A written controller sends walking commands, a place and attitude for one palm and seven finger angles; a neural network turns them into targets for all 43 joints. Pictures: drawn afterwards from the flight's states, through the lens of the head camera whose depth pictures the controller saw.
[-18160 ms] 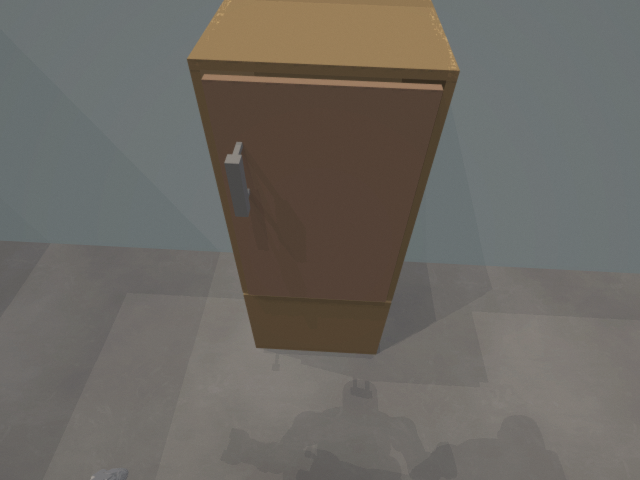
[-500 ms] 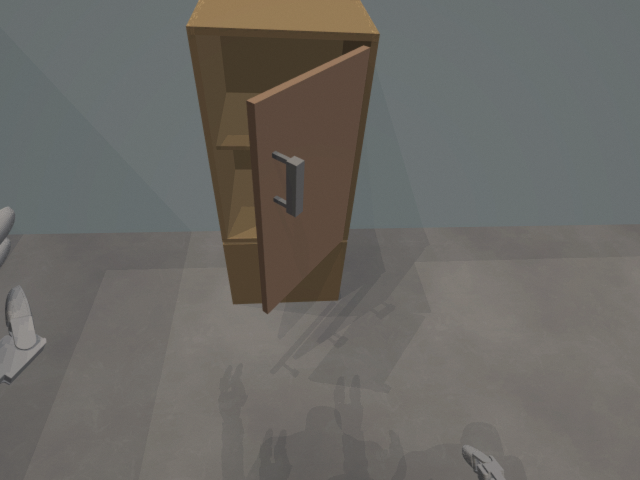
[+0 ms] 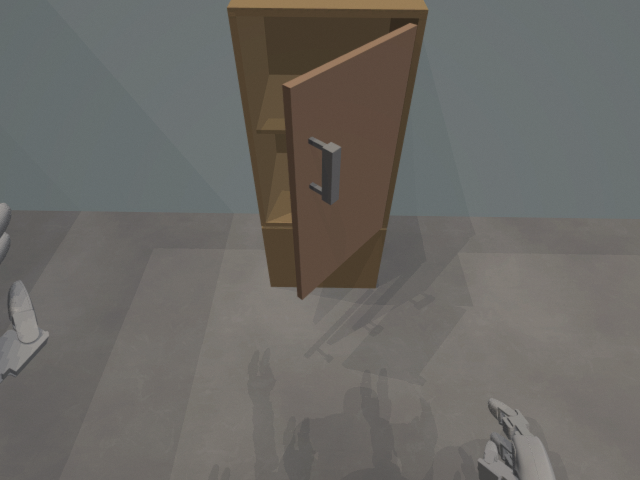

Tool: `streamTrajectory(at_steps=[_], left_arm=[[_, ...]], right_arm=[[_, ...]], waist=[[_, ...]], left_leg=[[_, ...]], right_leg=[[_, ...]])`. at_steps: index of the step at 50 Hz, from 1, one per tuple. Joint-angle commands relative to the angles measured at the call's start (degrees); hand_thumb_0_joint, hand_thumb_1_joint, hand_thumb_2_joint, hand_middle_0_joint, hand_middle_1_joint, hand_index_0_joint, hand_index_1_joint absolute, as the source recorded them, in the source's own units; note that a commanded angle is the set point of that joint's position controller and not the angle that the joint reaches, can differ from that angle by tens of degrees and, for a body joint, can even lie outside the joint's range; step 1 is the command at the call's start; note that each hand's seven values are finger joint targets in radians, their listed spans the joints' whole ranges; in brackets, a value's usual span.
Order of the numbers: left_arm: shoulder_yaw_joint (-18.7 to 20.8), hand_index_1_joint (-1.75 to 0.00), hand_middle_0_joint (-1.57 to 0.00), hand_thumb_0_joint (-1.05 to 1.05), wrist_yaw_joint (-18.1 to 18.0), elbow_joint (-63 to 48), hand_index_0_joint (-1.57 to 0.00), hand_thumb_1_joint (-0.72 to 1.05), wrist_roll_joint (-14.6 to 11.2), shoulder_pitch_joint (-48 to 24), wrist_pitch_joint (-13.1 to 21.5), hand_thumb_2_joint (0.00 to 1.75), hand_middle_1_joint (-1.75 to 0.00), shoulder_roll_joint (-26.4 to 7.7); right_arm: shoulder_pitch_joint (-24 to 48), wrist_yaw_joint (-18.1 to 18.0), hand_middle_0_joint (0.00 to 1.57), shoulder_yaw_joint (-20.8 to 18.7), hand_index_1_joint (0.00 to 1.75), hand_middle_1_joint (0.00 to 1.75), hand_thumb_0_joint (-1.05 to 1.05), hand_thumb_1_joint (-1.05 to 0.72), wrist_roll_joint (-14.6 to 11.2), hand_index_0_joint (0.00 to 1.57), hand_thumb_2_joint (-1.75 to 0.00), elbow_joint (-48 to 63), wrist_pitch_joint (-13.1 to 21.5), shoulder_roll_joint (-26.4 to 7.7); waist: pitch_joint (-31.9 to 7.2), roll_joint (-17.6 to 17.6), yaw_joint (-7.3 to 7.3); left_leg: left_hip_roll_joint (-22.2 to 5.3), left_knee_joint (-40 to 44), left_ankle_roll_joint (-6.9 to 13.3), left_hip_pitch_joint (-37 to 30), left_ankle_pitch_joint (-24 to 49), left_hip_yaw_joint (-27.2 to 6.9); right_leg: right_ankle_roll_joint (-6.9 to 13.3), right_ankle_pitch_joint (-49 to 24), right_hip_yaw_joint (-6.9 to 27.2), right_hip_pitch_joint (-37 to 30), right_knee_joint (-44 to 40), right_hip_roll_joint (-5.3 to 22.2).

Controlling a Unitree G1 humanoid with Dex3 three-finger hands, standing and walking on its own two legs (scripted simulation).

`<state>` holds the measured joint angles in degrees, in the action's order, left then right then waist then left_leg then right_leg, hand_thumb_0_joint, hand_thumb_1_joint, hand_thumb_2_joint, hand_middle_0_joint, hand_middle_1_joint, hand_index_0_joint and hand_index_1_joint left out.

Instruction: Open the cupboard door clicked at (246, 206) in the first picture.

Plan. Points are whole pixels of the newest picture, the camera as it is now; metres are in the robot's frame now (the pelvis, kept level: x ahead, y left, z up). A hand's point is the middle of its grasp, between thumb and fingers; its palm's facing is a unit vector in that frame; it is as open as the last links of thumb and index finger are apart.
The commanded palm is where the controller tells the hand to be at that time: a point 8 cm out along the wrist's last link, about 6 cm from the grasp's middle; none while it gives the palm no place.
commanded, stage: stop stepping back and stand still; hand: left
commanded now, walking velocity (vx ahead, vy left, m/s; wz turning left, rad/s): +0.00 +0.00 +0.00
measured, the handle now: (322, 170) +0.64 +0.05 +0.02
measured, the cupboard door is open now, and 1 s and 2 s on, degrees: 49 49 49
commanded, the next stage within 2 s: let the arm hang, fingers relaxed in 0.60 s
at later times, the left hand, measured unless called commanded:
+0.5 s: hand (9, 343) +0.19 +0.30 +0.16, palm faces +0.40 -0.78 -0.49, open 7.5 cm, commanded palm +0.13 +0.34 +0.18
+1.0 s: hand out of the picture +0.03 +0.20 -0.16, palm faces -0.02 -0.98 -0.19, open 7.4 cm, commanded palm none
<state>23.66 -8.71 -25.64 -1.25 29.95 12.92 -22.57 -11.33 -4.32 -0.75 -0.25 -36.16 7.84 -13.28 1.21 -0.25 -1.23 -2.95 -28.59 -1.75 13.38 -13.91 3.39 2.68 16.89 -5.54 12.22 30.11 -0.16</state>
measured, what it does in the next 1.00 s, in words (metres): stands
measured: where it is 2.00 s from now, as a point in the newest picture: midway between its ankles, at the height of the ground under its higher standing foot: outside the picture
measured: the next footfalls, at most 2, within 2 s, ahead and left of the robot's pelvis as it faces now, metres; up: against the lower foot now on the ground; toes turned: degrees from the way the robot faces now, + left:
none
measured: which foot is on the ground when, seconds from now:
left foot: down 0.00-1.00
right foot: down 0.00-1.00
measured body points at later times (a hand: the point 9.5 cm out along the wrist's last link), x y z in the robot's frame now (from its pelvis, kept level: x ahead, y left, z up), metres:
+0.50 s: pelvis -0.01 +0.03 +0.01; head +0.02 +0.04 +0.46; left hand +0.17 +0.34 +0.18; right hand +0.16 -0.20 -0.08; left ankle +0.01 +0.14 -0.74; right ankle -0.01 -0.08 -0.74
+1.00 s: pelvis -0.02 +0.02 +0.00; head +0.00 +0.02 +0.45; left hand +0.03 +0.25 -0.15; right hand +0.06 -0.24 -0.14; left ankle +0.01 +0.14 -0.74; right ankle -0.01 -0.08 -0.74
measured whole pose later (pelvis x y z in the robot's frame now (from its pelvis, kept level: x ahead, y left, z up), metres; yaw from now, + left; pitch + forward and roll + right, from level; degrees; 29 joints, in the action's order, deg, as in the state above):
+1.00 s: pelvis -0.02 +0.02 +0.00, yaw +1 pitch +0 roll +0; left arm -1.1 0.0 52.0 1.6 14.5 -3.0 -10.3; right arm -10.0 0.5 1.0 1.5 -54.4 -1.0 -15.1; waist 2.9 -0.1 1.1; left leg -0.8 -29.2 0.4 17.2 -12.0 3.0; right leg 1.0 15.2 -5.9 15.5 30.7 2.1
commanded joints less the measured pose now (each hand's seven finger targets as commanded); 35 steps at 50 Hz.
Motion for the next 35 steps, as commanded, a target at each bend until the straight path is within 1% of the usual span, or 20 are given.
streamTrajectory(at_steps=[1, 2, 3, 6, 7, 8, 11, 12, 13, 15, 18, 22, 23, 25, 26, 27, 30, 32, 34, 35], left_arm=[[6.0, -0.3, -0.2, 0.0, -0.8, -10.1, -0.2, 0.9, -0.9, -2.5, 2.4, 0.9, -0.3, -9.6], [5.7, -0.3, -0.2, 0.0, -0.7, -10.2, -0.2, 0.9, -1.0, -1.8, 2.1, 0.9, -0.3, -9.6], [5.7, -0.3, -0.2, 0.0, -0.6, -10.1, -0.2, 0.9, -1.1, -1.3, 1.9, 0.9, -0.3, -9.6], [6.4, -0.3, -0.2, 0.0, -0.6, -11.2, -0.2, 0.9, -1.3, -0.8, 1.4, 0.9, -0.3, -10.2], [7.3, -0.3, -0.2, 0.0, -0.7, -11.8, -0.2, 0.9, -1.3, -0.7, 1.3, 0.9, -0.3, -11.3], [6.8, -0.3, -0.2, 0.0, -0.7, -12.2, -0.2, 0.9, -1.3, -0.6, 1.3, 0.9, -0.3, -10.7], [7.0, -0.3, -0.2, 0.0, -0.8, -13.4, -0.2, 0.9, -1.4, -0.6, 1.2, 0.9, -0.3, -10.7], [7.4, -0.3, -0.2, 0.0, -0.8, -14.0, -0.2, 0.9, -1.4, -0.7, 1.2, 0.9, -0.3, -11.4], [7.2, -0.3, -0.2, 0.0, -0.8, -13.5, -0.2, 0.9, -1.5, -0.2, 1.1, 0.9, -0.3, -10.9], [6.8, -0.3, -0.2, 0.0, -0.8, -12.8, -0.2, 0.9, -1.5, 0.4, 1.0, 0.9, -0.3, -10.4], [6.4, -0.3, -0.2, 0.0, -0.8, -12.5, -0.2, 0.9, -1.5, 0.9, 1.0, 0.9, -0.3, -10.1], [6.5, -0.3, -0.2, 0.0, -0.8, -13.0, -0.2, 0.9, -1.4, 1.2, 1.1, 0.9, -0.3, -10.4], [6.4, -0.3, -0.2, 0.0, -0.8, -12.6, -0.2, 0.9, -1.4, 1.5, 1.1, 0.9, -0.3, -10.2], [6.2, -0.3, -0.2, 0.0, -0.9, -12.7, -0.2, 0.9, -1.4, 1.3, 1.2, 0.9, -0.3, -10.0], [6.1, -0.3, -0.2, 0.0, -0.9, -12.6, -0.2, 0.9, -1.4, 1.0, 1.2, 0.9, -0.3, -9.9], [6.8, -0.3, -0.2, 0.0, -1.0, -13.1, -0.2, 0.9, -1.3, 0.8, 1.3, 0.9, -0.3, -10.9], [6.3, -0.3, -0.2, 0.0, -1.0, -12.3, -0.2, 0.9, -1.3, 1.3, 1.4, 0.9, -0.3, -10.1], [6.7, -0.3, -0.2, 0.0, -1.0, -12.4, -0.2, 0.9, -1.3, 1.0, 1.4, 0.9, -0.3, -10.6], [6.3, -0.3, -0.2, 0.0, -0.9, -11.4, -0.2, 0.9, -1.4, 1.8, 1.4, 0.9, -0.3, -9.9], [-18.0, -0.3, -0.2, 0.0, 7.1, 33.4, -0.2, 0.9, 3.4, -4.1, -6.6, 0.9, -0.3, -0.6]], right_arm=[[3.1, 0.0, 0.2, -1.7, 0.3, 0.3, 0.0, -0.9, -0.1, 0.2, -0.9, 8.8, 2.7, -5.6], [3.5, -0.1, 0.2, -1.6, 0.3, 0.3, 0.0, -0.9, 0.0, 0.2, -0.9, 8.9, 2.9, -5.6], [3.8, 0.0, 0.2, -1.3, 0.3, 0.3, 0.0, -0.9, 0.1, 0.2, -0.9, 9.1, 2.8, -5.4], [3.9, 0.1, 0.2, -1.0, 0.3, 0.3, 0.0, -0.9, 0.3, 0.2, -0.9, 9.5, 2.3, -5.3], [4.4, -0.1, 0.2, -1.0, 0.3, 0.3, 0.0, -0.9, 0.5, 0.2, -0.9, 9.5, 2.3, -5.4], [4.5, -0.2, 0.2, -0.8, 0.3, 0.3, 0.0, -0.9, 0.5, 0.2, -0.9, 9.7, 2.2, -5.0], [4.0, -0.3, 0.2, -0.8, 0.3, 0.3, 0.0, -0.9, 0.5, 0.2, -0.9, 9.8, 2.1, -5.2], [4.3, -0.4, 0.2, -0.8, 0.3, 0.3, 0.0, -0.9, 0.6, 0.2, -0.9, 9.8, 2.3, -5.3], [4.2, -0.5, 0.2, -0.7, 0.3, 0.3, 0.0, -0.9, 0.6, 0.2, -0.9, 9.9, 2.4, -5.1], [4.0, -0.5, 0.2, -0.7, 0.3, 0.3, 0.0, -0.9, 0.5, 0.2, -0.9, 9.9, 2.3, -5.2], [4.2, -0.6, 0.2, -0.9, 0.3, 0.3, 0.0, -0.9, 0.5, 0.2, -0.9, 9.8, 2.5, -5.4], [4.2, -0.6, 0.2, -1.2, 0.3, 0.3, 0.0, -0.9, 0.5, 0.2, -0.9, 9.5, 2.5, -5.9], [4.2, -0.6, 0.2, -1.1, 0.3, 0.3, 0.0, -0.9, 0.5, 0.2, -0.9, 9.6, 2.5, -5.7], [4.2, -0.7, 0.2, -1.2, 0.3, 0.3, 0.0, -0.9, 0.5, 0.2, -0.9, 9.5, 2.4, -5.8], [4.0, -0.7, 0.2, -1.3, 0.3, 0.3, 0.0, -0.9, 0.5, 0.2, -0.9, 9.5, 2.4, -6.0], [4.4, -0.8, 0.2, -1.4, 0.3, 0.3, 0.0, -0.9, 0.6, 0.2, -0.9, 9.5, 2.5, -6.1], [4.2, -0.8, 0.2, -1.3, 0.3, 0.3, 0.0, -0.9, 0.6, 0.2, -0.9, 9.6, 2.4, -5.9], [4.2, -0.9, 0.2, -1.5, 0.3, 0.3, 0.0, -0.9, 0.7, 0.2, -0.9, 9.4, 2.5, -6.0], [4.1, -0.8, 0.2, -1.4, 0.3, 0.3, 0.0, -0.9, 0.6, 0.2, -0.9, 9.5, 2.4, -5.9], [7.7, 4.7, 0.2, -3.7, 0.3, 0.3, 0.0, -0.9, -0.3, 0.2, -0.9, -4.8, 4.0, -16.7]], waist=[[-6.6, 0.1, 1.38], [-6.1, -0.9, 1.4], [-5.4, -0.9, 1.31], [-6.1, -1.0, 1.21], [-5.9, -2.3, 1.12], [-5.7, -2.8, 1.11], [-7.2, -4.5, 1.02], [-7.5, -5.4, 0.95], [-7.3, -4.9, 0.92], [-7.0, -5.4, 0.88], [-6.8, -3.6, 0.94], [-7.2, -5.0, 0.91], [-6.6, -4.5, 0.89], [-6.2, -5.5, 0.97], [-5.8, -5.0, 0.95], [-6.1, -5.1, 0.89], [-5.7, -4.9, 0.88], [-6.1, -4.1, 0.9], [-6.0, -4.3, 0.96], [0.2, -5.5, 3.54]], left_leg=[[-1.9, 2.3, 2.9, -1.4, 15.5, -3.1], [-1.6, 2.6, 2.8, -1.3, 14.3, -3.2], [-1.6, 3.0, 2.8, -1.1, 12.8, -3.3], [-1.6, 4.9, 2.7, -0.8, 11.6, -3.8], [-1.4, 5.4, 2.7, -0.6, 10.9, -3.9], [-1.5, 5.8, 2.7, -0.5, 10.7, -4.0], [-1.7, 7.2, 2.5, -0.8, 12.6, -4.3], [-1.7, 7.6, 2.4, -0.8, 13.1, -4.5], [-1.9, 8.0, 2.4, -0.7, 13.5, -4.8], [-1.9, 8.5, 2.4, -0.2, 12.4, -4.6], [-1.7, 8.5, 2.3, -0.2, 11.3, -5.0], [-1.5, 9.4, 2.0, 0.0, 10.2, -5.2], [-1.5, 9.6, 2.0, 0.5, 9.6, -5.3], [-1.5, 10.0, 2.1, 0.7, 8.2, -5.3], [-1.4, 10.3, 2.0, 1.1, 7.7, -5.4], [-1.3, 10.4, 1.9, 1.1, 7.2, -5.5], [-1.3, 10.8, 2.0, 1.1, 5.8, -5.5], [-0.9, 10.3, 1.9, 1.1, 5.8, -5.3], [-0.9, 10.2, 1.9, 0.9, 6.6, -5.2], [-3.8, 1.9, 3.2, 7.0, 15.3, -8.3]], right_leg=[[-2.3, -18.7, 7.5, -4.0, -5.8, 4.7], [-2.2, -17.5, 7.6, -3.3, -6.4, 5.0], [-2.2, -15.9, 7.9, -2.6, -7.2, 4.9], [-2.4, -13.7, 6.9, -3.4, -7.7, 3.9], [-2.5, -13.1, 6.9, -3.3, -8.2, 3.8], [-2.6, -12.9, 6.7, -3.6, -8.4, 3.7], [-2.9, -14.1, 5.3, -5.5, -7.4, 2.7], [-2.9, -14.0, 4.9, -5.9, -7.3, 2.6], [-3.1, -13.9, 4.5, -6.0, -7.3, 2.4], [-3.2, -13.2, 4.3, -6.2, -7.7, 2.3], [-3.2, -12.6, 4.2, -6.1, -8.7, 2.5], [-3.1, -11.4, 3.8, -6.2, -8.9, 2.2], [-3.2, -10.9, 3.8, -6.2, -9.0, 2.1], [-3.2, -10.0, 3.8, -5.7, -9.3, 2.1], [-3.3, -9.6, 3.7, -5.7, -9.4, 1.9], [-3.1, -9.3, 3.7, -5.9, -9.6, 1.9], [-3.2, -8.5, 3.8, -5.5, -10.0, 1.9], [-3.1, -8.9, 4.1, -5.7, -10.8, 2.2], [-3.1, -9.2, 4.0, -5.6, -10.9, 2.2], [-1.4, -12.2, 2.0, 3.6, -2.0, 6.5]])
